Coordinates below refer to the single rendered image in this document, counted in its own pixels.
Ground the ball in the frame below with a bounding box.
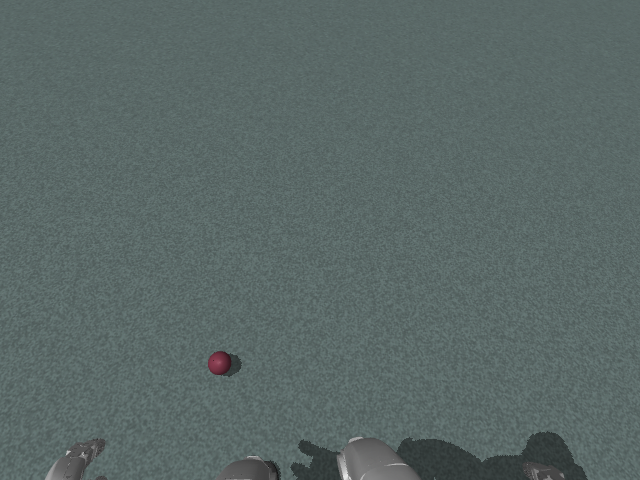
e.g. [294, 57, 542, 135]
[208, 351, 231, 375]

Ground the left robot hand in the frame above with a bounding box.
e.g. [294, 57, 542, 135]
[45, 438, 108, 480]

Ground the right robot hand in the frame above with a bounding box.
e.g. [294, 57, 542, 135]
[522, 462, 565, 480]

